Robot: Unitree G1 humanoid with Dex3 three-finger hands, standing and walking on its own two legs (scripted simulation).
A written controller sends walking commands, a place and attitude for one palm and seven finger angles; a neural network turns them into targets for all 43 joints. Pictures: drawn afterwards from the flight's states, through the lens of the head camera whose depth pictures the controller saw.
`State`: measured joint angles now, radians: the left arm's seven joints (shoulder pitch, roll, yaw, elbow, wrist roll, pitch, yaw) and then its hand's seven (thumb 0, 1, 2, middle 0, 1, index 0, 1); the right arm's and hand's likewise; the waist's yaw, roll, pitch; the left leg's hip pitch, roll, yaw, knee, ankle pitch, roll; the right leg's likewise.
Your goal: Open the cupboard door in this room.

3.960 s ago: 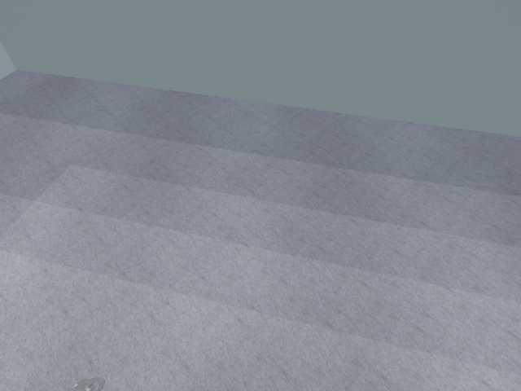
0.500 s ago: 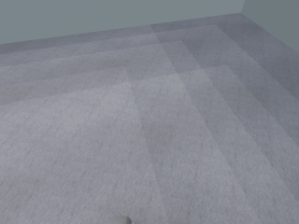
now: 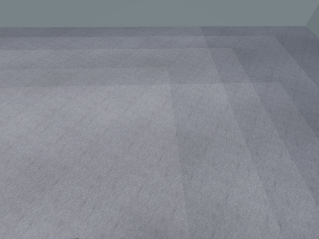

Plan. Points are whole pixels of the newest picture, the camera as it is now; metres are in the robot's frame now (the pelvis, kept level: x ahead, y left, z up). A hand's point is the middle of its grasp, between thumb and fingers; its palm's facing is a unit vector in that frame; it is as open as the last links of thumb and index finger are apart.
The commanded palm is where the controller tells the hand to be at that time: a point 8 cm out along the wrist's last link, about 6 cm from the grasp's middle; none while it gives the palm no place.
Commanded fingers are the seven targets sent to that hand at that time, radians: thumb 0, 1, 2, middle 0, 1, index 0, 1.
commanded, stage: turn or walk to find it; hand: left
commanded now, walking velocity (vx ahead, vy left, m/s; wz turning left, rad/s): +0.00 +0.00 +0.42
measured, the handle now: out of the picture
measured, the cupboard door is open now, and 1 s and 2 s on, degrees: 0 0 0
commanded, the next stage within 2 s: none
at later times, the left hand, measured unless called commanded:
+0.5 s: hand out of the picture -0.04 +0.19 -0.18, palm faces +0.27 -0.93 -0.23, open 7.4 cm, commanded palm none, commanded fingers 0.00 0.90 0.90 -0.20 -0.30 -0.20 -0.30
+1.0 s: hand out of the picture -0.04 +0.19 -0.15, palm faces +0.43 -0.85 -0.29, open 7.4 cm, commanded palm none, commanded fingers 0.00 0.90 0.90 -0.20 -0.30 -0.20 -0.30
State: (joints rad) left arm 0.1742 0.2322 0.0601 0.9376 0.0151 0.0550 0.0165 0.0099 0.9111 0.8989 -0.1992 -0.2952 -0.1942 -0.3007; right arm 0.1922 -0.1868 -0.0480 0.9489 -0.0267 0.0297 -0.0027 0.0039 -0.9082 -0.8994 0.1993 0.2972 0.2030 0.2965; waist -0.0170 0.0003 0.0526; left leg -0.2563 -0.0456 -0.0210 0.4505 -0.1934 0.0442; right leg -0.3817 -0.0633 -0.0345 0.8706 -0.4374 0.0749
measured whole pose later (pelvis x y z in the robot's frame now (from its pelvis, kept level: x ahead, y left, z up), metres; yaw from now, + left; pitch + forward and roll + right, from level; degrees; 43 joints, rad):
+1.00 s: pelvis -0.05 -0.03 -0.01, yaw +26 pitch -1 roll +1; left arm 0.18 0.18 0.03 0.90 0.02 0.01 0.02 0.01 0.91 0.90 -0.20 -0.30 -0.20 -0.30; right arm 0.22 -0.23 -0.08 0.96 -0.02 0.06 0.01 0.01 -0.91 -0.90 0.20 0.30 0.20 0.30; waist -0.02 0.06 0.05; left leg -0.38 -0.05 -0.06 0.76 -0.39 -0.01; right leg -0.25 -0.04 -0.10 0.59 -0.30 -0.02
